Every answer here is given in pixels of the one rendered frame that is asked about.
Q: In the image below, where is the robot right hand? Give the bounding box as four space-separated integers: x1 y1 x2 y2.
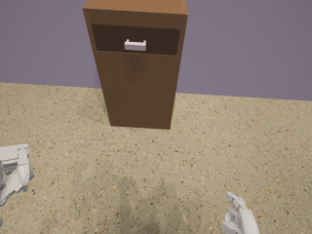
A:
221 191 260 234

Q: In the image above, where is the cabinet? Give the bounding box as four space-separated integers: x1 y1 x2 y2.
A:
82 0 188 130

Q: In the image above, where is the drawer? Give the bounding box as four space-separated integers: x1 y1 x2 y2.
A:
92 23 180 56

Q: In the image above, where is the handle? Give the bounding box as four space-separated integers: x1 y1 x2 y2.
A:
124 39 146 51

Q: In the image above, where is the robot left hand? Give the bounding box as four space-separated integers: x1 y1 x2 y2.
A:
0 143 35 207

